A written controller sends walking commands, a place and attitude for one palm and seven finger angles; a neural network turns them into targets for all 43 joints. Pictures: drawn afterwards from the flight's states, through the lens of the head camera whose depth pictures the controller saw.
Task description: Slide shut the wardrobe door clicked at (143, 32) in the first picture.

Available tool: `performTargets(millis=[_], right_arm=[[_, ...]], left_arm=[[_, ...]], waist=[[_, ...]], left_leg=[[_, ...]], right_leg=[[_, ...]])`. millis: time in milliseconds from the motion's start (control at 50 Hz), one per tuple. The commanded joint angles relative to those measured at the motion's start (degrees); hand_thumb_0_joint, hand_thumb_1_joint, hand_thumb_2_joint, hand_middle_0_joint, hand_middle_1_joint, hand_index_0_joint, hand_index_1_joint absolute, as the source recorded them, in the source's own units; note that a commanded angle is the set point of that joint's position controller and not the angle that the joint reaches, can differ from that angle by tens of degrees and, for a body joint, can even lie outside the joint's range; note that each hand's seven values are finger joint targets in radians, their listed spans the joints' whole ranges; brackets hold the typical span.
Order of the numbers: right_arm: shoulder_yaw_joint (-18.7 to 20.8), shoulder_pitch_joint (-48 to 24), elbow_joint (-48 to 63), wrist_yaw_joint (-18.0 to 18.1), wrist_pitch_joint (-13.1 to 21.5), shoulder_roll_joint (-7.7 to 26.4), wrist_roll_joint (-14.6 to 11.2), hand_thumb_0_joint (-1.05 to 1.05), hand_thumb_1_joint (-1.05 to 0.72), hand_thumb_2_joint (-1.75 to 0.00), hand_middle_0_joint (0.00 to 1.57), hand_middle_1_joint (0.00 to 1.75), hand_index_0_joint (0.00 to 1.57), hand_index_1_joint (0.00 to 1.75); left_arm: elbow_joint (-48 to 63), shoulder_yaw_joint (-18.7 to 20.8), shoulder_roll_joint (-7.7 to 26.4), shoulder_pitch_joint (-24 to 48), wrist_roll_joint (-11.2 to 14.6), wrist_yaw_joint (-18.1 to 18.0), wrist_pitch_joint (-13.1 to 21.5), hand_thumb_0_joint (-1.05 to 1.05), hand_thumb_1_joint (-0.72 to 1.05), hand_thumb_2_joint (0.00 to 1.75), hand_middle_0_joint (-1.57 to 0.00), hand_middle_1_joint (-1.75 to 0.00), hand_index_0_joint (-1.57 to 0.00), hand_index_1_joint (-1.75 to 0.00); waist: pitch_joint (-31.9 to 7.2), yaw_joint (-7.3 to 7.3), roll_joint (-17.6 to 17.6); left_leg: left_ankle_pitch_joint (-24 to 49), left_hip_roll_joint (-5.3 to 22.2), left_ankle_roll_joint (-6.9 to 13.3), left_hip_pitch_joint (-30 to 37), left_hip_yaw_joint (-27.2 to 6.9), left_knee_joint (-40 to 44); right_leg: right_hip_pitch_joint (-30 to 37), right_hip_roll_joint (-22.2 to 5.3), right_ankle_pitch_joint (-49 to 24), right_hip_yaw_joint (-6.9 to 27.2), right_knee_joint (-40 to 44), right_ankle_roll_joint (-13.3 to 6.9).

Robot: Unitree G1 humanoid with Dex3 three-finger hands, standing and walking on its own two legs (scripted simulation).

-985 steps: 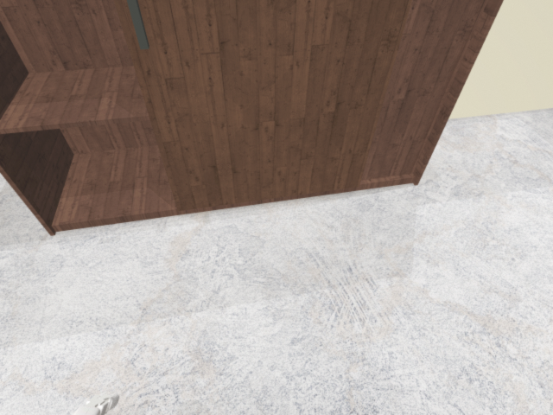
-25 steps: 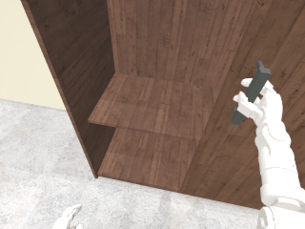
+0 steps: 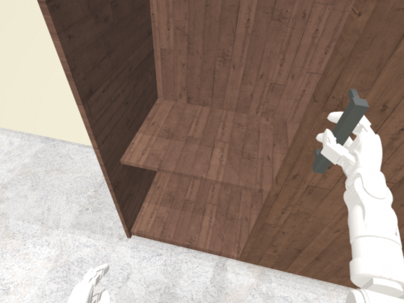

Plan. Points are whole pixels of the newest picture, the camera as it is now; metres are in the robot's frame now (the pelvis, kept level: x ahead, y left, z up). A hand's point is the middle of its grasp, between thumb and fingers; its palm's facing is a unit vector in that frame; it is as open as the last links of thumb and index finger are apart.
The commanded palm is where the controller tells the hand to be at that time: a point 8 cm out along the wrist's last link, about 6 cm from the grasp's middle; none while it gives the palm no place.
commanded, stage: grip the handle and tug to test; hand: right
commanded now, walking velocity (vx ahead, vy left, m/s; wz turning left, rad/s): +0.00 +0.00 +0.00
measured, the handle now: (334, 133) +0.45 -0.23 +0.15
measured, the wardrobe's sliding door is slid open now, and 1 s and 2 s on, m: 0.56 0.54 0.49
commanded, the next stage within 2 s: tug the door sideways, standing still in 0.10 s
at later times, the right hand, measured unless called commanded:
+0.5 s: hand (327, 145) +0.39 -0.19 +0.16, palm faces +0.23 +0.97 +0.01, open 5.9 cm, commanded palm +0.37 -0.20 +0.15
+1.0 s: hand (315, 144) +0.40 -0.17 +0.16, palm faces +0.23 +0.97 -0.03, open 6.0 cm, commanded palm +0.37 -0.16 +0.15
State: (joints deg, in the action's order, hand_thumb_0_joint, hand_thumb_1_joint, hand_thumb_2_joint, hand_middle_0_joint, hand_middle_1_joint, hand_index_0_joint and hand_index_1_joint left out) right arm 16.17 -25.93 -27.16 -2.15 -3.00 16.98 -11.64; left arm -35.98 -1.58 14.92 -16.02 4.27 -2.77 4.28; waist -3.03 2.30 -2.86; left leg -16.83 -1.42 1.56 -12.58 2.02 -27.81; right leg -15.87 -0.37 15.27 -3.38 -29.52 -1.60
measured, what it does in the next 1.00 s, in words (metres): stands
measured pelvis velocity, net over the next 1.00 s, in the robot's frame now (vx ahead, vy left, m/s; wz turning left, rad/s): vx -0.01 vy -0.01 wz -0.07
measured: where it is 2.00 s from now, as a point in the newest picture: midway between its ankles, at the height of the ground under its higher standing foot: outside the picture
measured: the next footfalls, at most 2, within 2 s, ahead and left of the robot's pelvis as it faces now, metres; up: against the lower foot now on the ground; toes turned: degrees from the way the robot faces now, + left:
left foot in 1.82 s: +0.17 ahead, +0.25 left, +0.00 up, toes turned -5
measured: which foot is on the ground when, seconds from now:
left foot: down 0.00-1.00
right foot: down 0.00-1.00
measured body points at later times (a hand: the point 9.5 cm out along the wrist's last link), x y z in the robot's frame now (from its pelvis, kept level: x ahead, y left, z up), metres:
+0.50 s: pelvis +0.02 -0.01 +0.00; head +0.02 +0.01 +0.45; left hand +0.19 +0.23 -0.10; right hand +0.38 -0.24 +0.16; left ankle -0.03 +0.10 -0.74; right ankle +0.00 -0.10 -0.74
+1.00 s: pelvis -0.01 -0.01 +0.00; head +0.00 +0.00 +0.45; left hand +0.13 +0.21 -0.12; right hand +0.38 -0.22 +0.16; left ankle -0.03 +0.10 -0.74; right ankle +0.00 -0.10 -0.74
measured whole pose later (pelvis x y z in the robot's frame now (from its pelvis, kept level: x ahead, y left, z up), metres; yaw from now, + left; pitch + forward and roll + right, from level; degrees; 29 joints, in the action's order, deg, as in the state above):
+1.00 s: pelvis -0.01 -0.01 +0.00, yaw -4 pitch +1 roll +1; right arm 3.7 -34.8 -31.6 9.3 -1.6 8.7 -8.9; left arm -42.3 -0.8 13.6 -16.4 2.9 -0.9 7.7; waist -1.7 -1.5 -3.4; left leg -17.7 1.2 0.3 -13.2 5.4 -29.6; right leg -18.0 2.4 14.8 -0.1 -31.3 -2.7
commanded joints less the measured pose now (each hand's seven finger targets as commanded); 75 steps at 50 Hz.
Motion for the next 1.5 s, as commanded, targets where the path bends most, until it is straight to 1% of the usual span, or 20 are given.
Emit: performTargets(millis=[0, 180, 220, 300, 380, 720, 1000, 1020, 1040, 1060, 1140, 1200, 1260, 1300, 1340, 1360, 1380, 1420, 1460, 1480], right_arm=[[0.2, -12.1, 20.3, -2.4, 3.5, 8.1, -0.9, 0.0, -0.9, -0.9, 0.45, 1.4, 0.45, 1.4], [3.3, 1.2, 33.0, -2.1, -0.3, 9.3, -1.5, 0.0, -0.9, -0.9, 0.45, 1.4, 0.45, 1.4], [-2.6, -7.1, 32.9, -1.6, -1.4, 3.6, -1.6, 0.0, -0.9, -0.9, 0.45, 1.4, 0.45, 1.4], [-4.0, -19.4, 29.3, 0.6, -2.7, 4.4, 0.1, 0.0, -0.9, -0.9, 0.45, 1.4, 0.45, 1.4], [-9.2, -22.2, 28.8, 1.5, -2.7, -1.2, 1.1, 0.0, -0.9, -0.9, 0.45, 1.4, 0.45, 1.4], [-23.2, -38.4, 18.2, 3.3, 4.3, -15.3, 2.6, 0.0, -0.9, -0.9, 0.45, 1.4, 0.45, 1.4], [-24.6, -44.5, 12.3, 5.9, 7.9, -17.9, 2.8, 0.0, -0.9, -0.9, 0.45, 1.4, 0.45, 1.4], [-22.2, -48.0, 12.7, 6.3, 8.3, -14.9, 2.8, 0.0, -0.9, -0.9, 0.45, 1.4, 0.45, 1.4], [0.5, -45.8, 12.1, 9.3, 10.6, 21.8, 8.0, 0.0, -0.9, -0.9, 0.45, 1.4, 0.45, 1.4], [-9.3, -43.7, 10.5, 8.3, 11.5, 8.8, 8.0, 0.0, -0.9, -0.9, 0.45, 1.4, 0.45, 1.4], [-11.1, -37.8, 8.7, 6.9, 13.1, 5.6, 7.8, 0.0, -0.9, -0.9, 0.45, 1.4, 0.45, 1.4], [-10.5, -36.0, 8.3, 7.3, 12.7, 6.4, 7.9, 0.0, -0.9, -0.9, 0.45, 1.4, 0.45, 1.4], [-9.8, -35.2, 9.9, 7.4, 12.5, 7.3, 8.3, 0.0, -0.9, -0.9, 0.45, 1.4, 0.45, 1.4], [-9.2, -33.3, 8.8, 7.2, 11.8, 8.0, 8.6, 0.0, -0.9, -0.9, 0.45, 1.4, 0.45, 1.4], [-8.9, -32.5, 9.0, 7.1, 11.5, 8.2, 8.5, 0.0, -0.9, -0.9, 0.45, 1.4, 0.45, 1.4], [-9.6, -33.1, 9.4, 6.9, 11.7, 7.1, 8.5, 0.0, -0.9, -0.9, 0.45, 1.4, 0.45, 1.4], [-10.2, -32.9, 9.2, 6.8, 12.0, 6.2, 8.5, 0.0, -0.9, -0.9, 0.45, 1.4, 0.45, 1.4], [-13.2, -35.0, 13.6, 6.4, 13.6, 1.9, 8.9, 0.0, -0.9, -0.9, 0.45, 1.4, 0.45, 1.4], [-14.8, -33.8, 18.0, 6.8, 13.9, -0.2, 8.0, 0.0, -0.9, -0.9, 0.45, 1.4, 0.45, 1.4], [-16.6, -33.3, 22.9, 6.4, 14.3, -2.2, 6.8, 0.0, -0.9, -0.9, 0.45, 1.4, 0.45, 1.4]], left_arm=[[9.4, 2.6, 6.8, 5.8, -0.2, -0.3, 3.1, 0.0, 0.9, 0.9, -0.2, -0.3, -0.2, -0.3], [10.8, 2.9, 6.3, 7.3, -0.7, 0.3, 3.0, 0.0, 0.9, 0.9, -0.2, -0.3, -0.2, -0.3], [9.7, 2.8, 6.0, 7.0, -0.5, 0.2, 3.3, 0.0, 0.9, 0.9, -0.2, -0.3, -0.2, -0.3], [6.8, 3.1, 6.6, 5.6, -0.8, -0.6, 2.7, 0.0, 0.9, 0.9, -0.2, -0.3, -0.2, -0.3], [5.8, 3.1, 6.0, 5.2, -1.2, -0.4, 2.4, 0.0, 0.9, 0.9, -0.2, -0.3, -0.2, -0.3], [3.5, 2.6, 5.1, 5.0, -1.4, 0.6, 4.2, 0.0, 0.9, 0.9, -0.2, -0.3, -0.2, -0.3], [0.9, 3.0, 5.4, 3.1, -1.4, 1.5, 7.5, 0.0, 0.9, 0.9, -0.2, -0.3, -0.2, -0.3], [0.3, 3.0, 5.7, 2.6, -1.5, 1.4, 7.6, 0.0, 0.9, 0.9, -0.2, -0.3, -0.2, -0.3], [1.2, 3.2, 9.1, 4.5, -2.2, -0.3, 5.2, 0.0, 0.9, 0.9, -0.2, -0.3, -0.2, -0.3], [1.2, 2.4, 6.2, 5.0, -2.7, -0.7, 4.1, 0.0, 0.9, 0.9, -0.2, -0.3, -0.2, -0.3], [3.4, 3.0, 6.3, 6.7, -2.7, -2.1, 2.0, 0.0, 0.9, 0.9, -0.2, -0.3, -0.2, -0.3], [4.0, 2.8, 6.0, 6.7, -2.6, -2.6, 0.2, 0.0, 0.9, 0.9, -0.2, -0.3, -0.2, -0.3], [4.3, 2.7, 6.3, 6.9, -2.3, -2.8, -1.0, 0.0, 0.9, 0.9, -0.2, -0.3, -0.2, -0.3], [4.0, 2.8, 6.1, 7.1, -2.3, -2.7, -1.7, 0.0, 0.9, 0.9, -0.2, -0.3, -0.2, -0.3], [3.9, 3.2, 5.2, 6.2, -1.9, -2.6, -2.4, 0.0, 0.9, 0.9, -0.2, -0.3, -0.2, -0.3], [3.8, 3.2, 4.4, 7.0, -1.5, -2.5, -2.5, 0.0, 0.9, 0.9, -0.2, -0.3, -0.2, -0.3], [3.4, 3.4, 4.2, 7.7, -1.4, -2.4, -2.3, 0.0, 0.9, 0.9, -0.2, -0.3, -0.2, -0.3], [3.0, 2.2, 2.6, 7.9, -1.7, -2.0, -1.8, 0.0, 0.9, 0.9, -0.2, -0.3, -0.2, -0.3], [2.6, 2.6, 3.1, 6.6, -1.9, -2.0, -1.5, 0.0, 0.9, 0.9, -0.2, -0.3, -0.2, -0.3], [4.1, 3.8, 5.3, 7.7, -2.2, -1.7, -1.3, 0.0, 0.9, 0.9, -0.2, -0.3, -0.2, -0.3]], waist=[[-16.6, -2.87, 1.4], [-18.6, -4.64, -1.0], [-16.1, -2.06, 0.0], [-15.8, 0.06, -0.1], [-18.8, 0.62, -0.6], [-17.4, 2.94, -0.4], [-16.1, 3.13, 1.5], [-17.0, 3.27, 1.9], [-11.7, -2.29, -0.9], [-9.7, -0.84, 3.1], [-10.7, -0.98, -2.6], [-8.9, -0.99, -4.6], [-9.6, -1.41, -3.2], [-8.9, -1.75, 2.0], [-9.0, -1.52, 16.1], [-7.2, -1.6, 18.4], [-5.9, -2.15, 14.7], [-5.3, -1.75, 6.4], [-11.6, 1.19, 1.2], [-13.7, 1.53, -9.1]], left_leg=[[26.3, 0.9, -0.1, 2.6, -0.1, 1.7], [36.7, 1.5, -0.6, 6.2, 0.2, 0.6], [34.4, 1.2, -1.0, 1.9, 0.7, 1.1], [31.2, 1.0, -0.7, -1.0, 0.4, 1.5], [31.0, 1.2, -0.5, -2.3, 0.6, 1.2], [16.3, 0.7, 0.4, -9.2, 1.4, 1.2], [12.4, 0.4, 0.2, -10.8, 1.5, 1.3], [12.4, 0.3, 0.2, -10.6, 1.4, 1.4], [5.1, 3.9, -0.5, -7.7, -2.6, 3.7], [4.8, 4.2, -1.0, -4.1, -1.7, 3.9], [-3.9, 2.2, -0.5, -8.5, -0.7, -4.2], [-7.7, 1.2, 0.0, -11.6, -0.4, -7.2], [-4.5, 1.2, 0.4, -7.1, 0.3, -0.6], [-0.2, 2.7, 1.2, 1.3, -1.7, 5.0], [7.6, 11.0, 5.6, 9.1, -13.4, 10.1], [19.6, 15.1, 9.1, 12.5, -17.2, 10.1], [28.3, 16.6, 10.8, 14.9, -18.2, 8.7], [39.0, 15.8, 9.7, 16.5, -12.0, 2.3], [37.0, 9.4, 3.6, 4.5, -1.8, -13.8], [20.8, 2.8, -1.0, -10.7, 1.7, -26.8]], right_leg=[[12.8, -0.7, -24.4, 4.0, 1.3, -0.5], [16.3, -1.6, -40.2, 3.8, 0.0, 0.4], [17.5, -1.8, -39.4, 4.2, -0.3, 0.6], [18.2, -1.5, -36.2, 4.7, -0.8, 0.5], [21.4, -1.7, -40.6, 5.8, -1.8, 1.1], [21.1, -1.5, -22.8, 9.4, -0.3, 1.5], [19.5, -1.4, -16.6, 10.2, 1.2, 2.2], [19.6, -1.2, -16.1, 10.2, 1.5, 2.3], [11.8, -6.0, -9.3, 9.9, 3.8, -1.8], [9.7, -5.1, -3.9, 9.0, 5.5, -1.9], [12.2, -11.1, 11.0, 17.7, 9.9, -4.9], [13.8, -14.2, 10.4, 22.7, 9.5, -7.4], [13.9, -13.2, -2.6, 17.9, 2.7, -6.7], [5.8, -10.0, -4.7, 11.4, -2.6, -4.7], [-3.8, -3.5, -4.1, 2.4, -17.2, -1.5], [-9.5, -0.9, 3.7, 1.9, -23.4, -0.5], [-13.3, -0.3, 10.0, 2.7, -27.1, -0.4], [-10.4, -1.9, 10.3, 3.1, -16.5, -1.4], [14.6, -2.3, -14.0, 2.1, 5.1, -3.1], [29.4, -13.2, -37.3, 15.3, 7.4, -7.5]])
